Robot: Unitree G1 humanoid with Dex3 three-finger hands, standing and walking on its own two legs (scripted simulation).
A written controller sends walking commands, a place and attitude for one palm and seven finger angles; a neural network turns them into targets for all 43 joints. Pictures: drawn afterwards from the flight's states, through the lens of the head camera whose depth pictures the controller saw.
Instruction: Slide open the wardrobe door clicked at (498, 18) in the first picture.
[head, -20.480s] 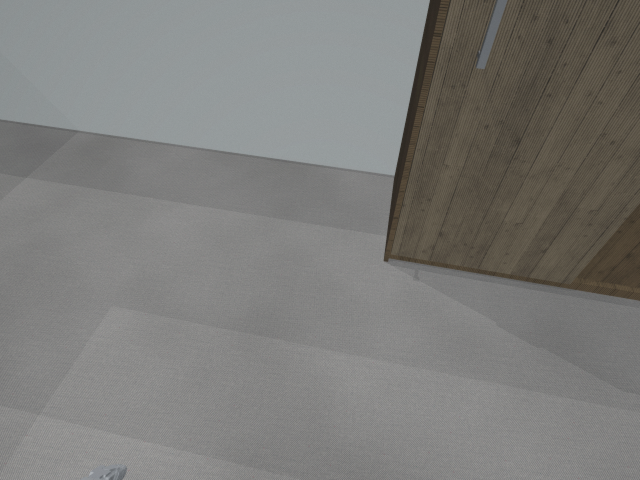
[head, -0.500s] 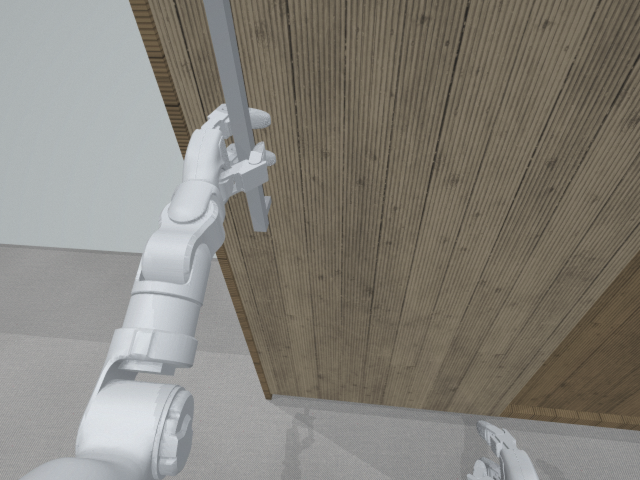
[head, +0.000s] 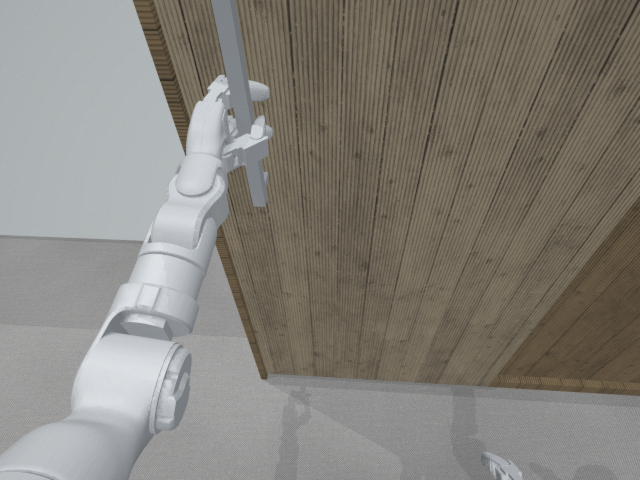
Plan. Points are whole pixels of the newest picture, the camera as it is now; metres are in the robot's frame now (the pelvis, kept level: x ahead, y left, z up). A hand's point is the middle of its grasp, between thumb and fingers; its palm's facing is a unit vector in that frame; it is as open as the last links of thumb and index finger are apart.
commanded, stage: step sideways, sliding the door along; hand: left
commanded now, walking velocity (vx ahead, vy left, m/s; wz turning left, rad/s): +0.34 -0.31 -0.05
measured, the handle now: (245, 90) +0.51 +0.12 +0.24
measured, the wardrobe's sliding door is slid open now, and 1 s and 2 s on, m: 0.00 0.04 0.33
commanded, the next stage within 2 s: none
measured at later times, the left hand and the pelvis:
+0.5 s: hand (269, 142) +0.46 +0.09 +0.20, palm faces +0.14 -0.99 -0.03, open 6.0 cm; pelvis +0.03 -0.06 -0.01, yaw +3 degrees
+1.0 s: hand (300, 138) +0.48 +0.05 +0.20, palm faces +0.49 -0.87 -0.04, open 6.4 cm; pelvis +0.12 -0.19 -0.01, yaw +11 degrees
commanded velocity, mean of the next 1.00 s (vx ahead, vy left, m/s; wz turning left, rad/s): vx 0.02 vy -0.20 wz -0.14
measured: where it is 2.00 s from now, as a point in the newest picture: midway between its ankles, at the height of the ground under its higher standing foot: outside the picture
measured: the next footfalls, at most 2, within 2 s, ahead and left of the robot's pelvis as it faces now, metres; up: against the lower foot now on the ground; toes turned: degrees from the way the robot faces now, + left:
right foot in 0.80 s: +0.22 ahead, -0.32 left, +0.00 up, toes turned +2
left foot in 1.00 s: +0.14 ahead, -0.07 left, +0.00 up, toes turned +17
